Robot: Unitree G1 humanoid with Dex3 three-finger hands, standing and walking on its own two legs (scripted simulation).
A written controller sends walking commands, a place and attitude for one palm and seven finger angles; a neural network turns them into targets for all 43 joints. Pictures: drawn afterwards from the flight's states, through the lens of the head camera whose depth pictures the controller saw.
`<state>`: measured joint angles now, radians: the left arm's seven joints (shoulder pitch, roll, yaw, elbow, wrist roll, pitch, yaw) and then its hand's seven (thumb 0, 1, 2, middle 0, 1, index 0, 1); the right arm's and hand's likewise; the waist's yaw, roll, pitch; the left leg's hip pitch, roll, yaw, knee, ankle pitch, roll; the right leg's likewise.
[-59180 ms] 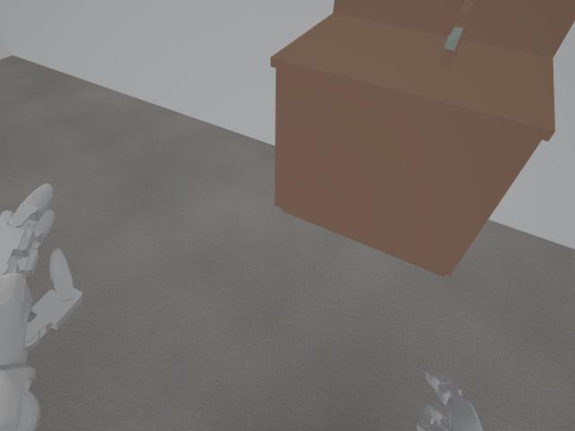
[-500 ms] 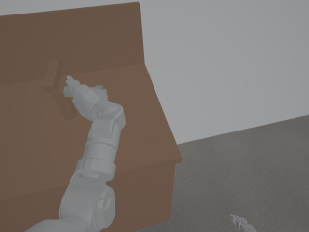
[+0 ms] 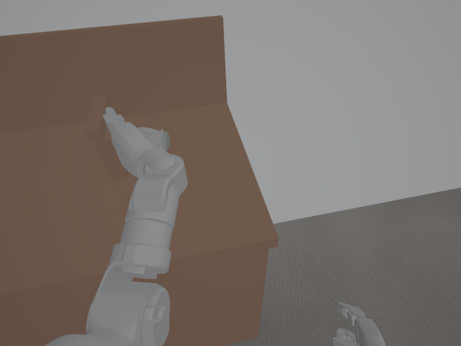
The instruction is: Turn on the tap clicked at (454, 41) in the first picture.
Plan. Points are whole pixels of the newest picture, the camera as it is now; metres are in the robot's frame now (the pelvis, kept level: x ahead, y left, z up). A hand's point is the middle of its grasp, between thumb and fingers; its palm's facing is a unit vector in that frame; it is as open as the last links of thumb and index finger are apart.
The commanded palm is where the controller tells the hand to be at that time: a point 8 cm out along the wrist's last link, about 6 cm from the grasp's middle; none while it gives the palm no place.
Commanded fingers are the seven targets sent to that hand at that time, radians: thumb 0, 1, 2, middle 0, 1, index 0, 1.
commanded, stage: lift the hand up off the lever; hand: left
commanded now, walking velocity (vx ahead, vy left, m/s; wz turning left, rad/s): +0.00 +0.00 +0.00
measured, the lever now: (162, 141) +0.48 +0.19 +0.12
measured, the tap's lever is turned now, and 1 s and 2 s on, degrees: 73 73 73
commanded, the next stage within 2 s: draw the hand back beside the body in 0.60 s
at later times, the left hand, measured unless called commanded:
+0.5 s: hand (162, 128) +0.42 +0.16 +0.20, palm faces +0.72 -0.69 -0.05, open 7.8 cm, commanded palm +0.36 +0.18 +0.20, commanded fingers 0.00 0.90 0.90 -0.15 -0.15 -0.15 -0.15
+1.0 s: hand (160, 163) +0.36 +0.15 +0.17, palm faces +0.27 -0.96 -0.10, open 7.7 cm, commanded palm +0.31 +0.20 +0.19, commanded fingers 0.00 0.90 0.90 -0.17 -0.20 -0.17 -0.20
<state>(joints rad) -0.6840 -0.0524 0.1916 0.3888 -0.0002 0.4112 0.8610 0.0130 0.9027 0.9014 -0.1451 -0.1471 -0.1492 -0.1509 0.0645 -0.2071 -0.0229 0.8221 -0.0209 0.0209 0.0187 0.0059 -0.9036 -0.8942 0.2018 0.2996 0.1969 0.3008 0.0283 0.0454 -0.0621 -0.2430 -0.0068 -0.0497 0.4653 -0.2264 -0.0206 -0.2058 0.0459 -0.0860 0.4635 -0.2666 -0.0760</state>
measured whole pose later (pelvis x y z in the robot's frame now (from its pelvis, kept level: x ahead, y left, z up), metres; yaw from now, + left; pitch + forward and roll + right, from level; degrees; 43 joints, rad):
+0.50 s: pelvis +0.00 +0.01 +0.00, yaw +0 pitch +0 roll +0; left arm -0.76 -0.04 0.20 0.43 -0.01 0.45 0.86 0.01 0.90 0.90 -0.14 -0.15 -0.15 -0.15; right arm 0.08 -0.20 -0.02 0.85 -0.02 0.02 0.02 0.01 -0.90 -0.89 0.20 0.30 0.20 0.30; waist 0.03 0.05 -0.05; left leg -0.24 -0.01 -0.04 0.45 -0.22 -0.01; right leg -0.20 0.04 -0.08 0.44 -0.25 -0.07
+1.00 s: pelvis +0.01 +0.00 +0.00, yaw -4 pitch -4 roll +1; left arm -0.18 0.19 0.12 -0.07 -0.12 0.35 0.27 0.01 0.90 0.90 -0.16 -0.17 -0.16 -0.17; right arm 0.10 -0.22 0.01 0.67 0.03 0.13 -0.04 0.01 -0.90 -0.89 0.20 0.30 0.20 0.30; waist 0.00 0.05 -0.02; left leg -0.09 0.02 0.01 0.38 -0.22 -0.02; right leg -0.08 0.07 -0.02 0.39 -0.24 -0.08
